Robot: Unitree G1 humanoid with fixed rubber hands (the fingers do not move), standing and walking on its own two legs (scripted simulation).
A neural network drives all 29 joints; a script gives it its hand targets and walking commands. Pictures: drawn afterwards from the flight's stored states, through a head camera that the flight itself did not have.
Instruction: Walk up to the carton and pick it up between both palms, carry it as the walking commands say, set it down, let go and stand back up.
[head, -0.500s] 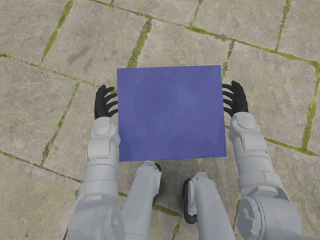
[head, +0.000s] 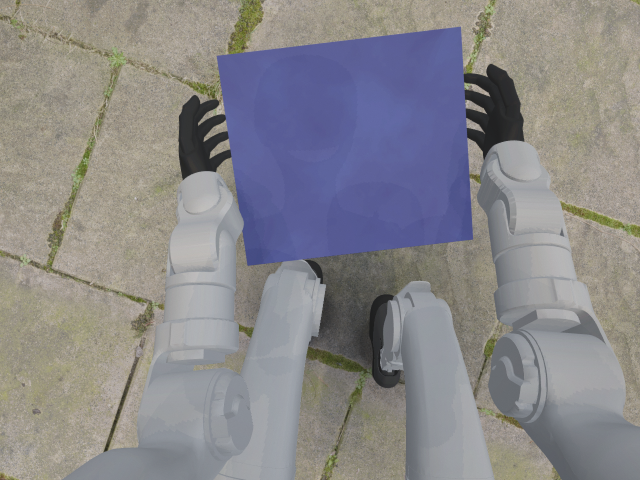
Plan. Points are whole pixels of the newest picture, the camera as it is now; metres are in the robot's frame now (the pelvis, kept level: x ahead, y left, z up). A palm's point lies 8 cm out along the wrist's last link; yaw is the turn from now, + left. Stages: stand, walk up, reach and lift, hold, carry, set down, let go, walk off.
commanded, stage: set down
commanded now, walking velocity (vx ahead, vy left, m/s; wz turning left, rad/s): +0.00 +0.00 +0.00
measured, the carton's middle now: (343, 157) +0.46 +0.05 -0.21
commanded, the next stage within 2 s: none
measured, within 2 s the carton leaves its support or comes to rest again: neither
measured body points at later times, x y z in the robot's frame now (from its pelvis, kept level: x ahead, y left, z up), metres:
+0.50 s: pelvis -0.04 -0.01 -0.06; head +0.31 +0.05 +0.19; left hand +0.43 +0.23 -0.22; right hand +0.52 -0.10 -0.21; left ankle +0.14 +0.09 -0.52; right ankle +0.09 -0.12 -0.52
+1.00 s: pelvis -0.03 -0.01 -0.12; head +0.34 +0.06 +0.12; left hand +0.47 +0.24 -0.29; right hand +0.55 -0.09 -0.28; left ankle +0.14 +0.09 -0.52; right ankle +0.09 -0.12 -0.52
